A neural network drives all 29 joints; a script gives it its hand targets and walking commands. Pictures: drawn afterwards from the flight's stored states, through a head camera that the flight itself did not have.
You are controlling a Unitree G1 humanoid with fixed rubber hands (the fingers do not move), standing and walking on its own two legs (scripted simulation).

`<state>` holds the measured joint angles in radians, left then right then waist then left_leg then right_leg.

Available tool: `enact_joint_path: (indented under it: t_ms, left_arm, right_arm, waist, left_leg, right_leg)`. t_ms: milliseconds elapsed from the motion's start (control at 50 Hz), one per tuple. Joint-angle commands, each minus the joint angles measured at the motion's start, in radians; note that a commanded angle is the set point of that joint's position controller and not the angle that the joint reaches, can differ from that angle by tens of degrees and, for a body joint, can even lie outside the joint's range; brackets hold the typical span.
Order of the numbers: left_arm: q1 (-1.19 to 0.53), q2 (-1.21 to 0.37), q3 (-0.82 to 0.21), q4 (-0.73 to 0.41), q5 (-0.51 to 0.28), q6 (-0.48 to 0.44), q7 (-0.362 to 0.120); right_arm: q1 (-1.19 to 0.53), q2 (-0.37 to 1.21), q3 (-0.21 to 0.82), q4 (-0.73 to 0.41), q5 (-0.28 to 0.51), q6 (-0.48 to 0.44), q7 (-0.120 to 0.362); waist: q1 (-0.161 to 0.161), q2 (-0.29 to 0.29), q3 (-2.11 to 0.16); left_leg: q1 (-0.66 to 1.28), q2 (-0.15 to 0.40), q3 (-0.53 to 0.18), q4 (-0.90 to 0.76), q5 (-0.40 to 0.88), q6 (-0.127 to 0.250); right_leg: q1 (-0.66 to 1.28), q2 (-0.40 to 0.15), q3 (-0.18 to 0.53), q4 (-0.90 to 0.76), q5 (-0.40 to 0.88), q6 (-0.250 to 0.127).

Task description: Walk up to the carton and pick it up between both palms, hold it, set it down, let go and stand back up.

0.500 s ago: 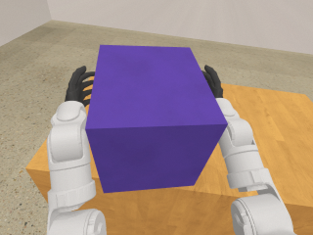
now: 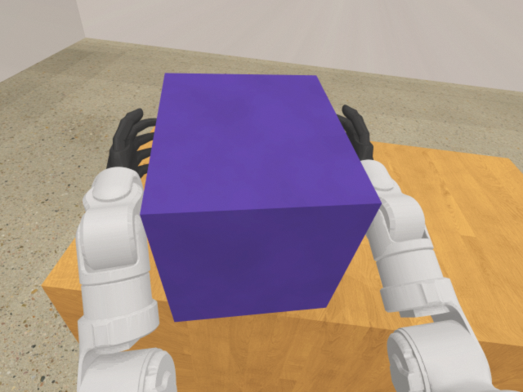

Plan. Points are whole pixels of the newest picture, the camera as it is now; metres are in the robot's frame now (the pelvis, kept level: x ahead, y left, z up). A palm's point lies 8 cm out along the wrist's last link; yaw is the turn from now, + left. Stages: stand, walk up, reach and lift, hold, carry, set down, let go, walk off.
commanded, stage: hold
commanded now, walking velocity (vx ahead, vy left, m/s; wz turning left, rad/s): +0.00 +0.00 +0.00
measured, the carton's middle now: (248, 194) +0.35 +0.00 +0.18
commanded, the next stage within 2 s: none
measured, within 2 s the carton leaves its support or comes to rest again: neither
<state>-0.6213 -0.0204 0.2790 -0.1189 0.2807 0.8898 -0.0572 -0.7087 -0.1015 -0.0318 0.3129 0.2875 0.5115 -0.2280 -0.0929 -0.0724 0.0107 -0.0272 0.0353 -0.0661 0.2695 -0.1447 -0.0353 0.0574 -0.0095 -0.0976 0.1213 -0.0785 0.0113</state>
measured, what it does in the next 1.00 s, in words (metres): stands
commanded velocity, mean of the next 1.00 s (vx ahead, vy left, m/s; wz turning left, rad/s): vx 0.00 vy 0.00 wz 0.00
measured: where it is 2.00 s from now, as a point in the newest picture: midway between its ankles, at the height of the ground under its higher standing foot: outside the picture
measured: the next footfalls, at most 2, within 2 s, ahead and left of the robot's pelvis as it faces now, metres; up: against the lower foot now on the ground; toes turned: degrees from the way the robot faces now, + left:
none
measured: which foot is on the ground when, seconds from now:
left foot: down 0.00-1.00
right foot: down 0.00-1.00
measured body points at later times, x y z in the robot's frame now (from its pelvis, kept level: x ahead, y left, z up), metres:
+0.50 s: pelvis +0.00 +0.00 +0.00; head -0.03 +0.04 +0.45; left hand +0.37 +0.17 +0.22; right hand +0.38 -0.14 +0.24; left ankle +0.01 +0.14 -0.75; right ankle +0.00 -0.12 -0.75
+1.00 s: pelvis +0.00 +0.00 +0.00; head -0.04 +0.04 +0.45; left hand +0.37 +0.17 +0.23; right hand +0.38 -0.15 +0.24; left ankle +0.01 +0.14 -0.75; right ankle +0.00 -0.12 -0.75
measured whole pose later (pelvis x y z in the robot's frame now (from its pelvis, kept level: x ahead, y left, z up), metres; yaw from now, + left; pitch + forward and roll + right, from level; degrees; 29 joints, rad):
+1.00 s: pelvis +0.00 +0.00 +0.00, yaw +0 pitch -6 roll -1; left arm -0.67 -0.02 0.29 -0.09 0.29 0.92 -0.06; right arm -0.77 -0.12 -0.04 0.36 0.31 0.54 -0.23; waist -0.09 -0.07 0.00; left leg -0.03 0.03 -0.06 0.28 -0.15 -0.03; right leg 0.05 -0.01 -0.09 0.13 -0.08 0.01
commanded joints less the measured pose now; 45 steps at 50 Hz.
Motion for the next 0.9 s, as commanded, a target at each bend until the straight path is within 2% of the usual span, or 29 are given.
enact_joint_path:
  t_ms: [0,60,120,200,240,300,380,400,520,580,680,820,880]
  left_arm:
    - [-0.585,-0.33,-0.41,-0.105,-0.141,-0.044,-0.135]
    - [-0.597,-0.321,-0.39,-0.087,-0.134,-0.041,-0.14]
    - [-0.594,-0.329,-0.381,-0.08,-0.133,-0.042,-0.143]
    - [-0.623,-0.341,-0.397,-0.095,-0.148,-0.05,-0.137]
    - [-0.641,-0.347,-0.405,-0.1,-0.142,-0.053,-0.132]
    - [-0.625,-0.346,-0.424,-0.117,-0.151,-0.06,-0.133]
    - [-0.617,-0.339,-0.431,-0.116,-0.151,-0.049,-0.135]
    - [-0.626,-0.334,-0.424,-0.117,-0.147,-0.047,-0.136]
    - [-0.63,-0.338,-0.403,-0.097,-0.14,-0.04,-0.135]
    - [-0.62,-0.33,-0.393,-0.081,-0.138,-0.034,-0.141]
    - [-0.65,-0.341,-0.401,-0.103,-0.145,-0.036,-0.135]
    - [-0.649,-0.354,-0.42,-0.107,-0.15,-0.034,-0.132]
    - [-0.653,-0.345,-0.412,-0.099,-0.147,-0.025,-0.137]
  right_arm:
    - [-0.644,0.31,0.254,-0.239,0.061,-0.036,0.039]
    - [-0.64,0.302,0.24,-0.185,0.054,-0.032,0.039]
    - [-0.647,0.313,0.242,-0.194,0.068,-0.03,0.04]
    - [-0.676,0.316,0.241,-0.217,0.058,-0.036,0.04]
    - [-0.683,0.323,0.238,-0.218,0.047,-0.043,0.045]
    - [-0.66,0.319,0.244,-0.214,0.053,-0.043,0.045]
    - [-0.658,0.313,0.248,-0.218,0.063,-0.038,0.041]
    - [-0.659,0.314,0.247,-0.211,0.059,-0.036,0.041]
    - [-0.676,0.299,0.231,-0.187,0.057,-0.031,0.04]
    - [-0.666,0.297,0.235,-0.182,0.067,-0.024,0.037]
    - [-0.697,0.302,0.23,-0.189,0.07,-0.023,0.042]
    - [-0.703,0.314,0.248,-0.21,0.085,-0.019,0.038]
    - [-0.703,0.306,0.244,-0.199,0.082,-0.012,0.034]
  waist:
    - [-0.001,0.078,-0.364]
    - [-0.003,0.071,-0.327]
    - [0.0,0.088,-0.329]
    - [0.0,0.082,-0.391]
    - [-0.012,0.081,-0.396]
    - [-0.016,0.095,-0.409]
    - [-0.007,0.112,-0.406]
    - [-0.016,0.108,-0.397]
    - [-0.002,0.099,-0.357]
    - [-0.005,0.084,-0.358]
    - [-0.007,0.095,-0.386]
    - [-0.007,0.097,-0.413]
    - [-0.005,0.094,-0.392]
  left_leg:
    - [0.062,-0.092,0.075,-0.004,0.272,-0.024]
    - [0.057,-0.09,0.078,-0.012,0.247,-0.022]
    - [0.048,-0.089,0.082,-0.01,0.225,-0.023]
    - [0.061,-0.09,0.083,-0.001,0.249,-0.026]
    - [0.078,-0.088,0.08,0.004,0.276,-0.03]
    - [0.094,-0.091,0.079,0.013,0.326,-0.037]
    - [0.095,-0.093,0.078,0.011,0.309,-0.035]
    - [0.097,-0.093,0.078,0.012,0.294,-0.037]
    - [0.062,-0.091,0.074,0.006,0.28,-0.031]
    - [0.061,-0.09,0.082,0.002,0.272,-0.029]
    - [0.079,-0.091,0.073,0.002,0.27,-0.037]
    - [0.097,-0.094,0.081,0.02,0.338,-0.041]
    - [0.094,-0.09,0.072,0.016,0.328,-0.042]
  right_leg:
    - [0.132,0.062,-0.013,0.035,0.18,0.028]
    - [0.123,0.063,-0.019,0.033,0.161,0.029]
    - [0.119,0.059,-0.011,0.027,0.126,0.025]
    - [0.107,0.065,-0.019,0.035,0.133,0.03]
    - [0.1,0.069,-0.02,0.037,0.161,0.028]
    - [0.113,0.069,-0.019,0.037,0.193,0.026]
    - [0.116,0.069,-0.015,0.03,0.168,0.024]
    - [0.108,0.069,-0.016,0.029,0.162,0.021]
    - [0.12,0.063,-0.017,0.038,0.165,0.024]
    - [0.109,0.065,-0.014,0.036,0.158,0.029]
    - [0.103,0.071,-0.021,0.031,0.137,0.02]
    - [0.105,0.076,-0.014,0.035,0.187,0.021]
    - [0.106,0.071,-0.013,0.034,0.184,0.017]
